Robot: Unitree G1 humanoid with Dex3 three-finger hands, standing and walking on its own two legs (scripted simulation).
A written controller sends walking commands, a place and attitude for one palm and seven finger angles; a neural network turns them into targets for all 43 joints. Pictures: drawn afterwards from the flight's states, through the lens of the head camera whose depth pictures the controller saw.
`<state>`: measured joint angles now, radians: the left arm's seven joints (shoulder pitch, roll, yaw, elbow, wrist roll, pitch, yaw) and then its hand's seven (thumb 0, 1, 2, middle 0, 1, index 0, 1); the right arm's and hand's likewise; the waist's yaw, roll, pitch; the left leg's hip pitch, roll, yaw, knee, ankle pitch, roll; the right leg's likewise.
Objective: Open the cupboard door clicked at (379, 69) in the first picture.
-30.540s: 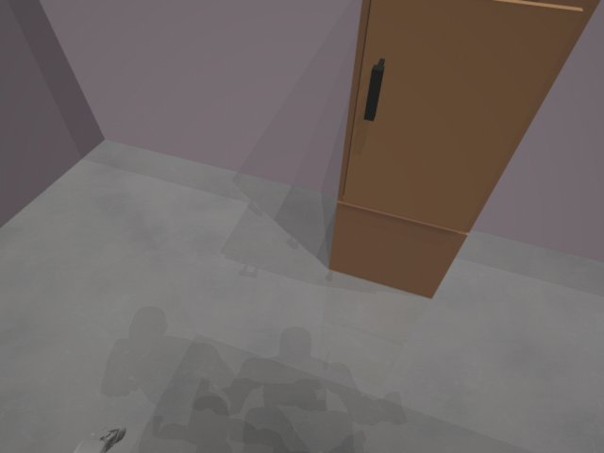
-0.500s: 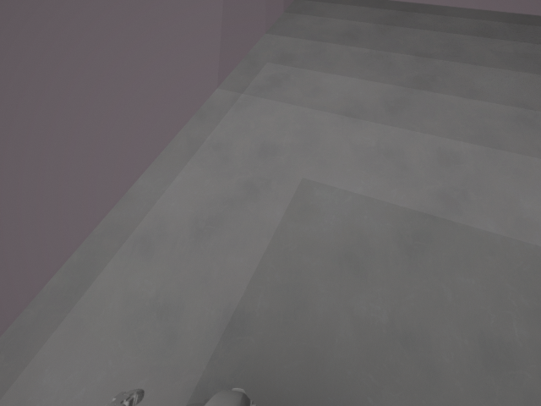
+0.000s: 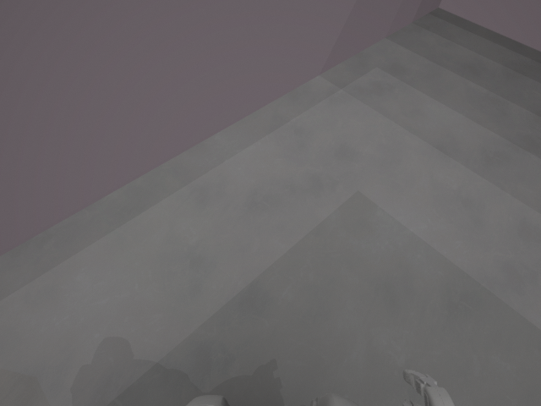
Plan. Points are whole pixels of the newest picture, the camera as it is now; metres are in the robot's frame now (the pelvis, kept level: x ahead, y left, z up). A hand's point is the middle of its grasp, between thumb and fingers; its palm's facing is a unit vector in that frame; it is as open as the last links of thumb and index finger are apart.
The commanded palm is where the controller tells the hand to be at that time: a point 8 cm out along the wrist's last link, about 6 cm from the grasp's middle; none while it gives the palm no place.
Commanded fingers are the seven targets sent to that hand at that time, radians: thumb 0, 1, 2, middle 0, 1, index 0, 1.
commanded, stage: turn to face it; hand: left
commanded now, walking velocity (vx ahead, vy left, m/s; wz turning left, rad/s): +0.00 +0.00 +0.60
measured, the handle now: out of the picture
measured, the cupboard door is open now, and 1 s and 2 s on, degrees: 49 49 49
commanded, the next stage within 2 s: none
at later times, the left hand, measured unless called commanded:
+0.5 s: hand out of the picture +0.05 +0.14 -0.13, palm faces +0.25 -0.93 -0.27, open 7.4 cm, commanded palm none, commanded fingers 0.00 0.90 0.90 -0.20 -0.30 -0.20 -0.30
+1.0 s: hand out of the picture -0.02 +0.19 -0.15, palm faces +0.54 -0.80 -0.26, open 7.4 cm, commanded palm none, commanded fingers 0.00 0.90 0.90 -0.20 -0.30 -0.20 -0.30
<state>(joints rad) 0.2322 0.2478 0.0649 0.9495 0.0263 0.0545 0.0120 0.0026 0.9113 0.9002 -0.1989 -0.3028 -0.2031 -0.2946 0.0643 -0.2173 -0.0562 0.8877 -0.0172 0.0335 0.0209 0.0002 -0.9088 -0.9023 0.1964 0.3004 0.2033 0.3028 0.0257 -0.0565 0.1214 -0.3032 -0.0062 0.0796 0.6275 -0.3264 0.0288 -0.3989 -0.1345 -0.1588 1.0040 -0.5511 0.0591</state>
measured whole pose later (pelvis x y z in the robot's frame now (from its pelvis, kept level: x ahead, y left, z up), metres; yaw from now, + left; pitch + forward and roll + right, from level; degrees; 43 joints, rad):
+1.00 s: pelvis +0.02 -0.04 +0.02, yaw +32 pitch +2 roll +0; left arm 0.16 0.25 0.07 0.90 0.03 0.05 0.00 0.00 0.91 0.90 -0.20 -0.30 -0.20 -0.29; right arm 0.15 -0.22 -0.06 0.91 -0.02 0.04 0.01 0.00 -0.90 -0.90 0.20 0.30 0.21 0.30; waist 0.00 -0.01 0.09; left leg -0.29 -0.03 -0.01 0.49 -0.23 0.03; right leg -0.49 -0.09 -0.01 1.01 -0.40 0.09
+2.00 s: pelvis +0.06 -0.05 +0.02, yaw +67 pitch +1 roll -1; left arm 0.12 0.24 0.06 0.87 0.02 0.05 0.00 0.00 0.91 0.90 -0.20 -0.30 -0.20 -0.29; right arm 0.19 -0.21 -0.06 0.93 -0.02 0.04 0.01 0.00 -0.90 -0.90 0.20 0.30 0.21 0.30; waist -0.02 0.00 0.08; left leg -0.29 -0.04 -0.07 0.49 -0.22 0.03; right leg -0.44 -0.06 0.00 0.88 -0.40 0.09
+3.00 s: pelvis +0.09 -0.02 +0.01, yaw +92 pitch +0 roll +1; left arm 0.21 0.18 0.05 0.96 0.03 -0.01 -0.03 0.00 0.91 0.90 -0.20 -0.30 -0.20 -0.29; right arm 0.28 -0.20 -0.05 1.01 -0.02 0.01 0.00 0.00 -0.92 -0.90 0.20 0.30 0.21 0.30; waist 0.00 0.02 0.04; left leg -0.22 -0.05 0.02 0.52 -0.31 0.04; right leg -0.27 -0.06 -0.09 0.58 -0.37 0.04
